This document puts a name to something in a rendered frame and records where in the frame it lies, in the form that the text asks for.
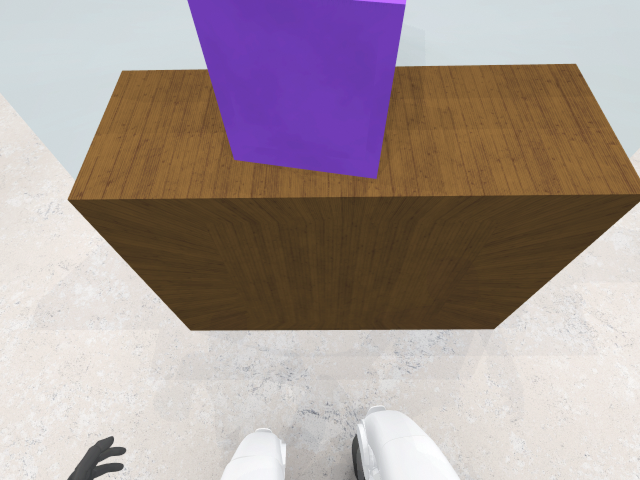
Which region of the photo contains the robot left thigh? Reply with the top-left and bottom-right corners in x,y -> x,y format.
220,432 -> 286,480

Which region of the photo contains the robot left hand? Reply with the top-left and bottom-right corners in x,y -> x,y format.
67,436 -> 126,480

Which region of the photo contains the pedestal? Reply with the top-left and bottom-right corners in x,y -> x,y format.
67,64 -> 640,331

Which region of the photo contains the robot right shin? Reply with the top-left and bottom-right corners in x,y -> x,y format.
361,405 -> 386,480

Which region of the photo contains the carton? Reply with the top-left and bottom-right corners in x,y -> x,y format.
187,0 -> 406,179

